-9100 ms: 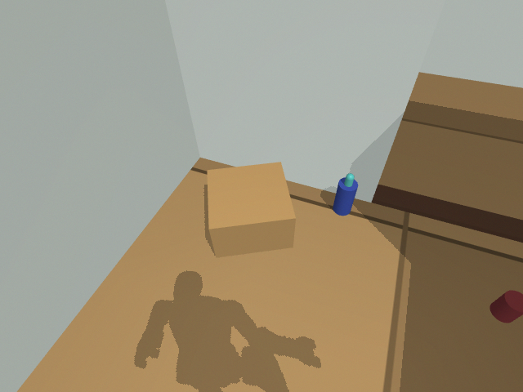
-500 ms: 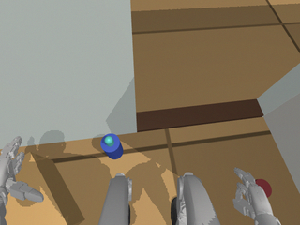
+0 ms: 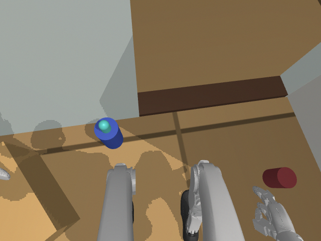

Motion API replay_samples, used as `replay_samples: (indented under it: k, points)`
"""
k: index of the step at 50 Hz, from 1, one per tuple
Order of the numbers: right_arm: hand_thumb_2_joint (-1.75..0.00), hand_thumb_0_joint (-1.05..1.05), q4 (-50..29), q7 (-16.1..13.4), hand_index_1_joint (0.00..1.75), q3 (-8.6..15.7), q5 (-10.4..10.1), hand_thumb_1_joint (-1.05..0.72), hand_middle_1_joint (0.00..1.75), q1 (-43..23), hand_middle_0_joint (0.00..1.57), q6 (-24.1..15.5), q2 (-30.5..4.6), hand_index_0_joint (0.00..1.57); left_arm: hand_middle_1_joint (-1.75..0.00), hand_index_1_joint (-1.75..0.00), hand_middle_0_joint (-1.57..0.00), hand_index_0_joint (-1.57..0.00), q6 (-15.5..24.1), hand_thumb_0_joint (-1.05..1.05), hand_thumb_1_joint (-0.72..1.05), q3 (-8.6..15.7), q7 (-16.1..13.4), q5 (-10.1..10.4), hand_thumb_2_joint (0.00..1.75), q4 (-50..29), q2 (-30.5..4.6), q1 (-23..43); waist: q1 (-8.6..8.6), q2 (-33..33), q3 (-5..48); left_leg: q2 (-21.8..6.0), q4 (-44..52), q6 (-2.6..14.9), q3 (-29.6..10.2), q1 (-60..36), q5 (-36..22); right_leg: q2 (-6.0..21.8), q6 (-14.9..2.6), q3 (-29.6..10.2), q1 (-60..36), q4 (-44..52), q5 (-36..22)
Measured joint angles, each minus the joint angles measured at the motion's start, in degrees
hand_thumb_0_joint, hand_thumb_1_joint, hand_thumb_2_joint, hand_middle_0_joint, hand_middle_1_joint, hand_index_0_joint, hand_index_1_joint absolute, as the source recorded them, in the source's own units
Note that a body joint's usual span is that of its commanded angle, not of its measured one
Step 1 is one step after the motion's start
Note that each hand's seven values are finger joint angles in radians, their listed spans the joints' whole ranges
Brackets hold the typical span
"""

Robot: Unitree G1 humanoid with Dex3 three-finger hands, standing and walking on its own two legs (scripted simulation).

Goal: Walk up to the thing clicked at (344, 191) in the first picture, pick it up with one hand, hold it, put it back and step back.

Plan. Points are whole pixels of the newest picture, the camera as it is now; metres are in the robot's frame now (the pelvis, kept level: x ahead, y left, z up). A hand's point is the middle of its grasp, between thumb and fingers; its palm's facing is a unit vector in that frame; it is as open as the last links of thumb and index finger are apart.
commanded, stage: go down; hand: left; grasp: from the side
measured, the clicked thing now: (109, 132) +0.45 +0.21 -0.37
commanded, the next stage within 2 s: approach in 1.22 s
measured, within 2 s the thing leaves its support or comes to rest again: neither
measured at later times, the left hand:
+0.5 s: hand out of the picture +0.35 +0.40 -0.06, palm faces +0.20 -0.97 -0.14, open 17.5 cm
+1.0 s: hand out of the picture +0.36 +0.41 -0.07, palm faces +0.21 -0.97 -0.13, open 17.4 cm
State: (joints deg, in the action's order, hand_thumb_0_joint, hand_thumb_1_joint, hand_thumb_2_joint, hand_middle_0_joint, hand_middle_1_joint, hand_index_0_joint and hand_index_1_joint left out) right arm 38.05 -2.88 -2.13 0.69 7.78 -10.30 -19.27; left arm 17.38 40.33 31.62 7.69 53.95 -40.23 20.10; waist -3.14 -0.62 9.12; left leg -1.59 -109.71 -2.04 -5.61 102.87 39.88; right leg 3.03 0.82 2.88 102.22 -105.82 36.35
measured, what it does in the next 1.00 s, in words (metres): lowers itself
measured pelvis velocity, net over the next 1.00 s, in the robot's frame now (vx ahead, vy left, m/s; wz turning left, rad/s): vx -0.02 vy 0.00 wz -0.02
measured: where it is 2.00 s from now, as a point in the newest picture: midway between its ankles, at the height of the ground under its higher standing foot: (157, 230)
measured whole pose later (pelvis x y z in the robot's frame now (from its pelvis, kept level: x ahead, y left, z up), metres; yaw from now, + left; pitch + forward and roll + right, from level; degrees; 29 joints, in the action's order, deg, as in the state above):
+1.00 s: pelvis -0.02 +0.00 -0.08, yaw -1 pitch +32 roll -6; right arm 38.2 -1.4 -5.1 1.3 8.2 -9.7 -20.7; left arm 17.2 45.6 37.2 8.2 59.3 -49.3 30.6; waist -4.5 -1.2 6.9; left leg -0.5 -124.2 -1.8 -7.2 116.4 40.1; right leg 3.1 1.4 2.9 114.9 -118.9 36.0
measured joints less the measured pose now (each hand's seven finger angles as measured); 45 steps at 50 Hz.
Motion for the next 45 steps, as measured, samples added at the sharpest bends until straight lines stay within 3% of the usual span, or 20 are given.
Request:
replay_samples:
  k: [19,45]
  points:
    - [-0.90,0.01,-0.58,0.32,0.30,-1.63,0.58,-0.92,0.30,-1.26,0.20,-0.26,-0.63,0.21,-0.04,-0.05,-0.06,-0.05,-0.01,-0.02,-0.55,2.86,3.63,0.48,0.03,2.15,-4.09,5.30,-0.16,-0.18,-0.85,0.68,-7.51,0.16,-0.98,7.03,0.55,0.25,0.37,0.21,6.38,-6.70,0.34]
    - [-0.91,0.01,-0.01,1.35,0.30,-2.78,0.68,-0.91,0.30,0.25,0.20,0.49,-1.35,0.21,-0.04,-0.05,-0.05,-0.04,-0.15,-0.02,-0.52,4.95,5.23,0.41,0.06,5.21,-8.47,10.12,-1.28,-0.45,-2.03,1.00,-13.76,0.22,-1.53,12.87,0.09,0.06,0.57,0.04,12.12,-12.52,-0.43]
